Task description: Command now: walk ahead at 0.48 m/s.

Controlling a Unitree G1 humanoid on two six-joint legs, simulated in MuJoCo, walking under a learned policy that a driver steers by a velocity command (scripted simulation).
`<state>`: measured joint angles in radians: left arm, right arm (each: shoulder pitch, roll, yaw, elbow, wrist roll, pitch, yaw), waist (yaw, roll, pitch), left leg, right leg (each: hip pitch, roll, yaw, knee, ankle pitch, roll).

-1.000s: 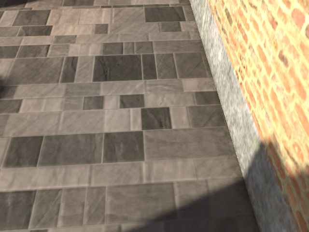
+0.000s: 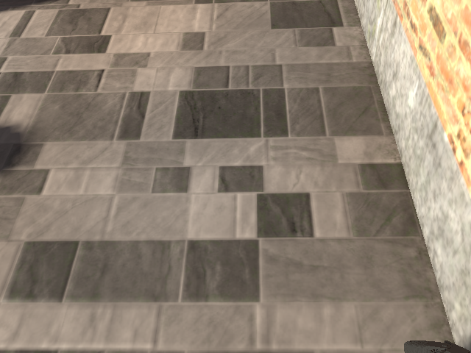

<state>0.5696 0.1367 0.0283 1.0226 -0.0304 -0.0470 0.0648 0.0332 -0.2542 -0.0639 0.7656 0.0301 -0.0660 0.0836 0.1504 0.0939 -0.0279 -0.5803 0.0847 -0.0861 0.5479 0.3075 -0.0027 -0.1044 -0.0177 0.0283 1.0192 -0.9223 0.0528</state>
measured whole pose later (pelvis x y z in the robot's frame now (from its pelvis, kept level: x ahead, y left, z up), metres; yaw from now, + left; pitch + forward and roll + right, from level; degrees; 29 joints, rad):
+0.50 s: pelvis +0.26 +0.06 -0.08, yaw +13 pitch +3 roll +1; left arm -0.01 0.20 0.04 0.72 0.02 -0.06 0.02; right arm 0.25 -0.27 -0.06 0.83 0.03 0.01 -0.03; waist -0.04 0.02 0.03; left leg -0.46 -0.08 -0.09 1.10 -0.57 -0.02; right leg -0.48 -0.01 -0.01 0.52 -0.10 -0.02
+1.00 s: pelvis +0.28 +0.13 -0.06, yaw +30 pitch +3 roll -2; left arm 0.10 0.29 0.10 0.78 0.01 -0.01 0.06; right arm 0.22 -0.25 -0.06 0.73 0.02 0.04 -0.04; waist -0.02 -0.02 0.04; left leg -0.28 -0.06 -0.08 0.43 -0.19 0.07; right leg -0.59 0.00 0.06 1.03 -0.33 0.05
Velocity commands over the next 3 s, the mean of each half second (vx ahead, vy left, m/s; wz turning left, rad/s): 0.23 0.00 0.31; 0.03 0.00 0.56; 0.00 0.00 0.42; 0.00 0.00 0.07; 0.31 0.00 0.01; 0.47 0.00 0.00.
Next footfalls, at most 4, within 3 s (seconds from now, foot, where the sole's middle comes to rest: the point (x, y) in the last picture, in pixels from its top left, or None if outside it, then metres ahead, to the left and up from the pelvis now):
0.06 left None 0.17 0.15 -0.84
0.38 right None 0.42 -0.02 -0.84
0.76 left None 0.29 0.21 -0.84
1.32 right None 0.42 0.05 -0.84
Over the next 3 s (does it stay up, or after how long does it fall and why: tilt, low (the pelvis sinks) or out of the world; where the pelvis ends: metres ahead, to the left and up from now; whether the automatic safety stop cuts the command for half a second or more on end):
stays up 0.59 0.43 -0.06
